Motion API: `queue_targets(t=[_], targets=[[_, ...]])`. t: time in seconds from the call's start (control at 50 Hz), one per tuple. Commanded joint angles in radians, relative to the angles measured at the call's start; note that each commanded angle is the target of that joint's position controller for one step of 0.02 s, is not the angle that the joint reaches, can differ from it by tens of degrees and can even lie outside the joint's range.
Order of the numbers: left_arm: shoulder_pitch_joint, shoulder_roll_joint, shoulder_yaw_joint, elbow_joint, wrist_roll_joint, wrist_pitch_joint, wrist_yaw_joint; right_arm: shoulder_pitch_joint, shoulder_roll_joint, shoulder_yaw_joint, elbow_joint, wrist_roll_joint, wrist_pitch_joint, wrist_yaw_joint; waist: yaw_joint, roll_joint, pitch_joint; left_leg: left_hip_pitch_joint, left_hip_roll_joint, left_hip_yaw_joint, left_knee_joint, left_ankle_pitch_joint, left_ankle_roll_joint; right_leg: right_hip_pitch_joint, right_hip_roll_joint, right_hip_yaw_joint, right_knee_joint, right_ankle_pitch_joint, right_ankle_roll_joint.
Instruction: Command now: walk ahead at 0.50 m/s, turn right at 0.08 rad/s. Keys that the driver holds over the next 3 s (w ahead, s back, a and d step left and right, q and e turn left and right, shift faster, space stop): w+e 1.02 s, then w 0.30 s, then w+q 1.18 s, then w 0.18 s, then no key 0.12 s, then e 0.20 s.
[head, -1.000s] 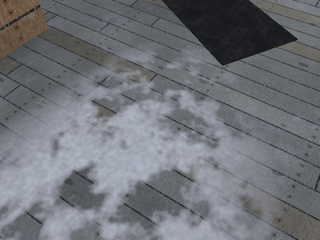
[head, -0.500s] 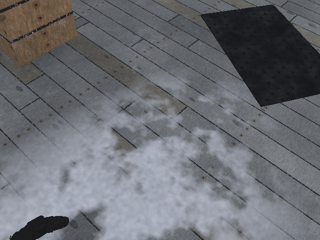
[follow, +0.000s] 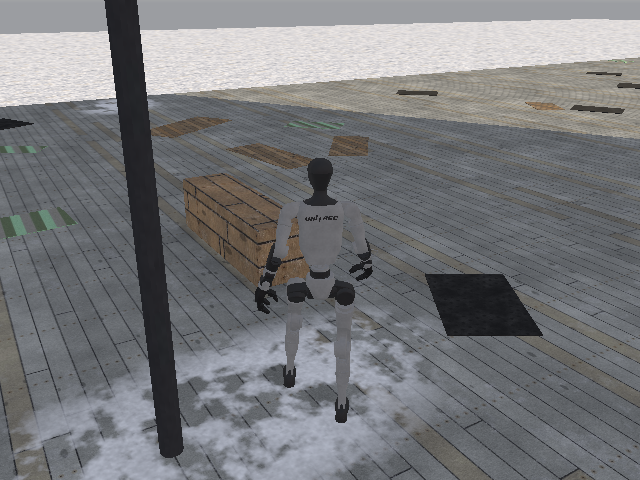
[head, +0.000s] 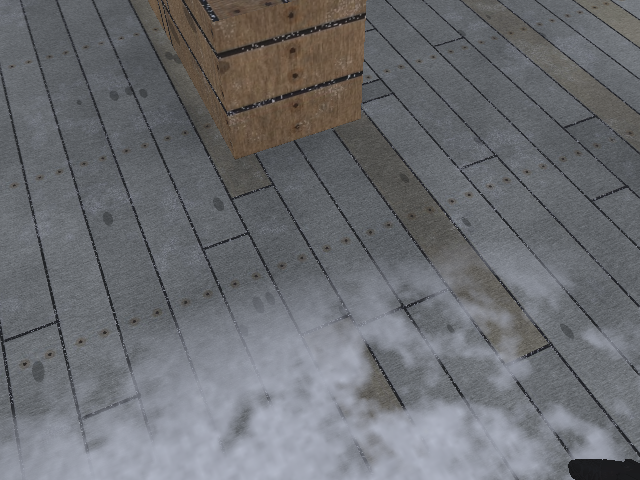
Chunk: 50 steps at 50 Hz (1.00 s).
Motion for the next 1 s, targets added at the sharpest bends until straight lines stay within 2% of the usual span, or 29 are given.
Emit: queue_targets(t=[0.02,0.06,0.08,0.1,0.12,0.14,0.16,0.18,0.2,0.22,0.26,0.32,0.4,0.48,0.52,0.54,0.58,0.6,0.62,0.64,0.66,0.68,0.7,0.72,0.74,0.78,0.86,0.94,1.0], targets=[[-0.006,0.197,0.041,-0.045,-0.011,0.000,0.005,-0.118,-0.048,-0.006,-0.097,0.009,-0.034,0.016,-0.019,-0.111,0.028,0.063,-0.045,0.042,-0.123,0.033,-0.001,-0.033,-0.258,0.194,-0.060,0.311,-0.168],[0.002,0.208,0.044,-0.032,-0.015,0.011,0.011,-0.104,-0.080,-0.017,-0.097,0.013,-0.043,0.020,-0.050,-0.136,0.016,0.125,-0.058,0.032,-0.181,-0.010,0.021,0.001,-0.283,0.226,-0.014,0.334,-0.148],[-0.008,0.215,0.045,-0.029,-0.017,0.017,0.014,-0.055,-0.100,-0.027,-0.084,0.011,-0.046,0.018,-0.090,-0.144,-0.010,0.218,-0.072,0.041,-0.216,-0.017,0.038,-0.006,-0.279,0.222,0.039,0.402,-0.132],[-0.015,0.203,0.040,-0.029,-0.017,0.019,0.016,0.055,-0.134,-0.047,-0.049,0.005,-0.047,0.010,-0.152,-0.131,-0.079,0.395,-0.090,0.057,-0.255,-0.003,0.065,-0.041,-0.238,0.188,0.164,0.503,-0.106],[-0.021,0.159,0.022,-0.041,-0.003,0.015,0.016,0.204,-0.186,-0.070,-0.015,-0.010,-0.045,-0.002,-0.223,-0.110,-0.199,0.653,-0.014,0.000,-0.217,0.018,0.106,-0.166,-0.184,0.151,0.373,0.421,-0.068],[0.043,0.046,-0.013,-0.080,0.017,0.003,0.014,0.327,-0.282,-0.091,-0.005,-0.037,-0.035,-0.016,-0.228,0.113,-0.376,1.038,0.261,-0.343,-0.199,-0.021,0.216,-0.519,-0.058,0.077,0.748,0.012,0.004],[0.069,0.063,-0.013,-0.076,-0.008,-0.009,0.014,0.345,-0.239,-0.079,0.004,-0.033,-0.028,-0.012,-0.226,0.216,-0.456,1.038,0.349,-0.616,-0.332,-0.182,0.291,-0.659,-0.018,0.174,0.940,-0.352,0.016],[0.007,0.155,0.016,-0.084,-0.032,-0.009,0.013,0.289,-0.171,-0.057,0.009,-0.021,-0.028,-0.010,-0.222,0.130,-0.288,0.912,0.306,-0.501,-0.368,-0.261,0.256,-0.738,-0.070,0.204,1.016,-0.300,0.011],[-0.045,0.155,0.019,-0.098,-0.032,-0.005,0.014,0.230,-0.131,-0.044,0.013,-0.011,-0.031,-0.009,-0.197,0.113,-0.183,0.793,0.263,-0.370,-0.397,-0.255,0.227,-0.750,-0.109,0.178,1.007,-0.218,0.007],[-0.068,0.142,0.021,-0.099,-0.020,0.003,0.017,0.170,-0.096,-0.033,0.020,-0.010,-0.036,-0.004,-0.166,0.082,-0.111,0.677,0.221,-0.278,-0.439,-0.204,0.212,-0.722,-0.135,0.169,0.970,-0.150,0.012],[-0.041,0.106,0.024,-0.089,-0.013,0.030,0.017,0.097,-0.067,-0.029,0.032,-0.020,-0.053,-0.001,-0.109,0.097,-0.050,0.525,0.176,-0.144,-0.513,-0.097,0.194,-0.622,-0.169,0.177,0.921,-0.059,0.025],[-0.069,0.069,0.020,-0.110,-0.009,0.053,0.017,0.077,-0.086,-0.042,0.061,-0.025,-0.073,-0.008,-0.085,0.048,-0.012,0.475,0.180,-0.021,-0.564,0.047,0.208,-0.636,-0.175,0.183,0.869,0.027,0.046],[-0.170,0.050,0.010,-0.149,-0.003,0.050,-0.004,0.100,-0.124,-0.055,0.097,-0.025,-0.070,-0.023,-0.109,0.017,0.016,0.503,0.158,0.122,-0.577,0.105,0.193,-0.642,-0.165,0.159,0.636,0.224,0.045],[-0.302,0.047,0.002,-0.214,-0.001,0.049,-0.021,0.147,-0.166,-0.069,0.140,0.001,-0.061,-0.035,-0.154,-0.009,0.058,0.578,0.183,0.200,-0.581,0.112,0.166,-0.625,-0.149,0.105,0.453,0.285,0.011],[-0.334,0.063,0.009,-0.238,-0.001,0.059,-0.028,0.167,-0.178,-0.074,0.162,0.016,-0.048,-0.030,-0.163,-0.012,0.062,0.659,0.200,0.219,-0.548,0.146,0.158,-0.641,-0.135,0.079,0.418,0.224,-0.011],[-0.339,0.070,0.011,-0.248,0.002,0.063,-0.035,0.175,-0.194,-0.078,0.167,0.014,-0.035,-0.025,-0.157,0.005,0.055,0.692,0.205,0.231,-0.505,0.200,0.155,-0.637,-0.123,0.060,0.415,0.154,-0.026],[-0.299,0.102,0.027,-0.257,0.001,0.072,-0.040,0.157,-0.223,-0.085,0.165,0.026,-0.016,-0.026,-0.115,0.026,0.005,0.717,0.205,0.260,-0.366,0.508,0.136,-0.530,-0.065,0.000,0.410,0.044,-0.067],[-0.200,0.133,0.047,-0.238,-0.002,0.076,-0.038,0.142,-0.232,-0.087,0.162,0.032,-0.007,-0.026,-0.053,0.027,-0.057,0.698,0.187,0.284,-0.209,0.654,0.118,-0.389,-0.015,-0.034,0.389,0.027,-0.095],[-0.025,0.192,0.083,-0.189,-0.007,0.082,-0.026,0.136,-0.213,-0.076,0.158,0.031,-0.004,-0.027,0.037,0.001,-0.151,0.589,0.142,0.311,0.024,0.645,0.080,-0.124,0.035,-0.035,0.340,0.083,-0.135],[0.091,0.303,0.119,-0.165,-0.011,0.086,-0.003,0.190,-0.137,-0.051,0.130,-0.009,-0.012,-0.033,0.046,-0.166,-0.232,0.271,0.066,0.321,0.378,0.198,0.013,0.183,-0.137,0.282,0.289,0.056,-0.225],[0.019,0.358,0.114,-0.205,-0.011,0.067,-0.007,0.221,-0.048,-0.017,0.085,-0.025,-0.043,-0.027,-0.051,-0.326,-0.354,-0.056,-0.141,0.124,0.666,-0.525,-0.033,0.383,-0.341,0.862,0.105,-0.153,-0.400],[0.017,0.259,0.083,-0.221,-0.006,0.046,-0.019,0.116,-0.143,-0.034,0.073,0.010,-0.074,-0.015,0.017,-0.178,-0.354,-0.154,-0.092,-0.039,0.710,-0.497,-0.008,0.373,-0.357,0.873,0.021,-0.184,-0.361],[-0.003,0.213,0.070,-0.212,0.001,0.030,-0.021,0.059,-0.155,-0.035,0.053,0.034,-0.090,-0.011,0.006,-0.144,-0.229,-0.191,-0.054,-0.025,0.667,-0.416,0.019,0.267,-0.327,0.732,0.026,-0.124,-0.322],[-0.060,0.189,0.062,-0.213,0.000,0.022,-0.020,0.056,-0.141,-0.033,0.060,0.017,-0.098,-0.019,-0.042,-0.060,-0.146,-0.149,-0.010,-0.024,0.571,-0.338,0.026,0.123,-0.279,0.616,0.033,-0.013,-0.286],[-0.116,0.149,0.050,-0.223,0.004,0.019,-0.015,0.064,-0.152,-0.041,0.073,-0.009,-0.094,-0.027,-0.078,-0.066,-0.114,-0.082,0.020,-0.029,0.484,-0.288,0.022,0.020,-0.243,0.527,0.027,0.096,-0.264],[-0.154,0.140,0.045,-0.247,0.017,0.017,-0.005,0.090,-0.148,-0.045,0.079,-0.020,-0.073,-0.024,-0.113,-0.093,-0.099,0.004,0.028,-0.029,0.416,-0.235,0.003,-0.088,-0.212,0.475,-0.009,0.218,-0.268],[-0.101,0.178,0.055,-0.228,0.006,0.014,0.021,0.003,-0.099,-0.030,0.051,-0.028,-0.050,-0.025,-0.095,-0.078,-0.050,-0.005,-0.004,-0.002,0.192,-0.069,-0.054,-0.173,-0.166,0.372,-0.032,0.312,-0.255],[-0.051,0.184,0.058,-0.206,-0.001,0.025,0.035,-0.133,-0.071,-0.014,0.017,-0.016,-0.059,-0.009,-0.042,-0.117,-0.021,0.082,-0.064,0.007,-0.084,0.150,-0.061,-0.219,-0.118,0.340,-0.020,0.186,-0.197],[-0.006,0.183,0.060,-0.183,-0.007,0.032,0.037,-0.185,-0.092,-0.018,-0.005,-0.004,-0.071,0.004,-0.025,-0.125,-0.013,0.113,-0.083,-0.016,-0.167,0.162,-0.047,-0.174,-0.146,0.403,0.028,0.140,-0.186]])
